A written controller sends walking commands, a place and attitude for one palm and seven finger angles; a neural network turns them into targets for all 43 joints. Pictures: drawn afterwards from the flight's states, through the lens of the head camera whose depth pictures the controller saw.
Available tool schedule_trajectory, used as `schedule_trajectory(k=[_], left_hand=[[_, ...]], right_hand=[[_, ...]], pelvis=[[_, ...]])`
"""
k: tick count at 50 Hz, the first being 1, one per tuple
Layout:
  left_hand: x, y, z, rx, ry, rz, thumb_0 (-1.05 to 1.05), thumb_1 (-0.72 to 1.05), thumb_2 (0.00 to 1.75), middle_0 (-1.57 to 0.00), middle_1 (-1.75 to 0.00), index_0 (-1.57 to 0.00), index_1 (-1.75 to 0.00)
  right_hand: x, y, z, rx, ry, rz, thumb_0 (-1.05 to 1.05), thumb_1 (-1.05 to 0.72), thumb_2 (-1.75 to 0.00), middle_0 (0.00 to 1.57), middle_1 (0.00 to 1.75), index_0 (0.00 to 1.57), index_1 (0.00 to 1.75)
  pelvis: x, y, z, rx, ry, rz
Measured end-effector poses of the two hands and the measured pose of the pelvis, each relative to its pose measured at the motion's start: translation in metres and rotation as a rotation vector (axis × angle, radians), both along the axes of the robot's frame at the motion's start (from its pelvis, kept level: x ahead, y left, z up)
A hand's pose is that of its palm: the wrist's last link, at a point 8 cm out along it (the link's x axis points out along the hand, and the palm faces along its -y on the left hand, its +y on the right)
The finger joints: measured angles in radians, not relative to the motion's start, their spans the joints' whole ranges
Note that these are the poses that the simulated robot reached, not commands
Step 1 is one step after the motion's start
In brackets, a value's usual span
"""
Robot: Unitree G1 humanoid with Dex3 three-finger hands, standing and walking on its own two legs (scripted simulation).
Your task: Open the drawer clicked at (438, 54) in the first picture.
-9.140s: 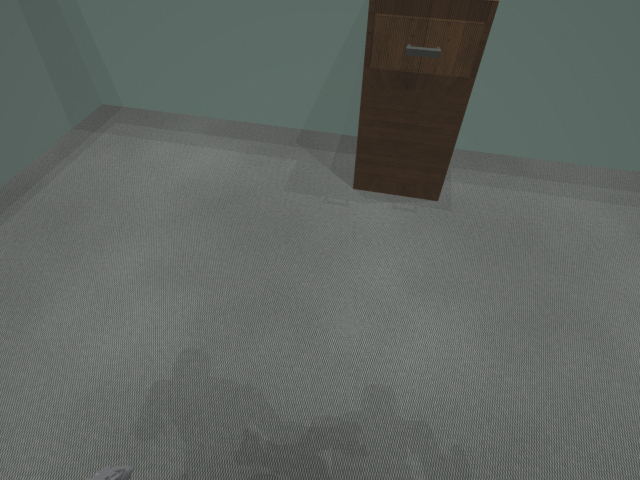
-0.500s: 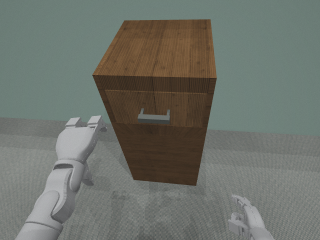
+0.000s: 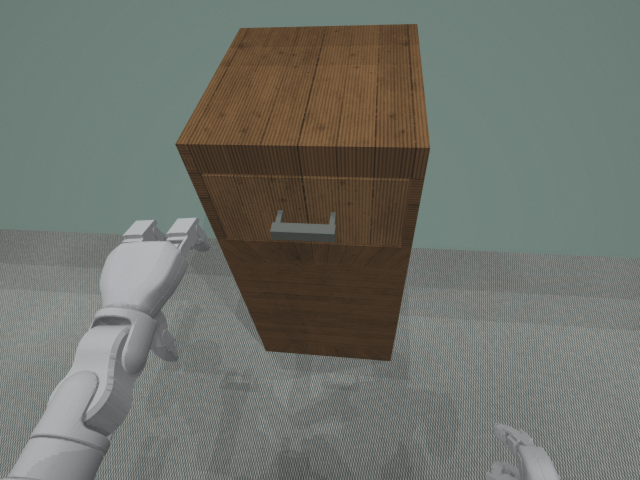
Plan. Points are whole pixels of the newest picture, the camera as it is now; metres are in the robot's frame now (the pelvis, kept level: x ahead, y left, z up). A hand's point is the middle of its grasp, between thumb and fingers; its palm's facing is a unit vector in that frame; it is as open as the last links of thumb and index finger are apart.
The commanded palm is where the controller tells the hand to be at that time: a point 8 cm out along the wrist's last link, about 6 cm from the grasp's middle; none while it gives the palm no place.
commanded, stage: move the hooked fingers above the handle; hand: left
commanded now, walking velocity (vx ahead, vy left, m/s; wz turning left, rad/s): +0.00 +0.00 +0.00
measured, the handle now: (304, 224) +0.55 +0.11 -0.07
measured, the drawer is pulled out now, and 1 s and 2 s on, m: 0.00 0.00 0.00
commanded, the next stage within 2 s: none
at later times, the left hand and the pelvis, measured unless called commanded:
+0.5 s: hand (218, 273) +0.35 +0.19 +0.05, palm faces +0.03 -0.05 -1.00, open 13.8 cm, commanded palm +0.33 +0.20 +0.10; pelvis -0.01 -0.01 +0.00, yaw +0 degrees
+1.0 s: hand (258, 248) +0.42 +0.16 +0.02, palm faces -0.04 -0.03 -1.00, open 13.8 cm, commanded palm +0.41 +0.16 +0.07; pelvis +0.00 -0.01 -0.01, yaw +0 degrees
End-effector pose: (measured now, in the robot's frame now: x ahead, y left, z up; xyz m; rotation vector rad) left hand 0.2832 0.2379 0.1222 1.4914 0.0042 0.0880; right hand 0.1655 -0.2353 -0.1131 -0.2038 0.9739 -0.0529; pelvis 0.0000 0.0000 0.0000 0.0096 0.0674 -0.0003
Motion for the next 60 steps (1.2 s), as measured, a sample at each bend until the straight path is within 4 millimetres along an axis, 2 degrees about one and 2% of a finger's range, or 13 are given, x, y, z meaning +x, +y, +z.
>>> schedule_trajectory(k=[8,13,19,29,40,60], left_hand=[[0.000,-0.004,0.000,0.000,0.024,0.022,0.00,-0.49,0.30,-0.32,-1.20,-0.32,-1.20],[0.005,-0.020,-0.007,-0.005,0.037,-0.020,0.00,-0.49,0.30,-0.32,-1.20,-0.32,-1.20],[0.023,-0.039,-0.013,0.012,0.023,-0.065,0.00,-0.49,0.30,-0.32,-1.20,-0.32,-1.20],[0.057,-0.053,-0.025,0.029,0.058,-0.039,0.00,-0.49,0.30,-0.32,-1.20,-0.32,-1.20],[0.085,-0.069,-0.040,0.035,0.063,-0.071,0.00,-0.49,0.30,-0.32,-1.20,-0.32,-1.20],[0.146,-0.096,-0.064,0.049,0.094,-0.078,0.00,-0.49,0.30,-0.32,-1.20,-0.32,-1.20]], right_hand=[[0.006,0.010,0.003,0.028,-0.040,0.012,0.01,-0.91,-0.90,0.20,0.30,0.20,0.30],[0.009,0.014,0.003,0.034,-0.057,0.032,0.01,-0.91,-0.90,0.20,0.30,0.20,0.30],[0.004,0.012,0.001,0.035,-0.049,0.020,0.01,-0.91,-0.90,0.20,0.30,0.21,0.30],[-0.027,-0.009,-0.009,0.013,0.021,-0.057,0.01,-0.91,-0.90,0.20,0.30,0.21,0.30],[-0.064,-0.034,-0.018,-0.030,0.106,-0.142,0.01,-0.91,-0.90,0.20,0.30,0.20,0.30],[-0.109,-0.033,-0.030,-0.038,0.220,-0.218,0.01,-0.91,-0.90,0.20,0.30,0.21,0.30]], pelvis=[[-0.004,-0.002,0.000,0.002,-0.012,0.002],[-0.007,-0.004,-0.001,0.004,-0.010,0.012],[-0.010,-0.007,-0.002,0.007,0.006,0.009],[-0.009,-0.011,-0.005,0.010,0.034,0.001],[-0.005,-0.014,-0.008,0.011,0.075,-0.005],[-0.001,-0.009,-0.016,0.003,0.171,-0.008]])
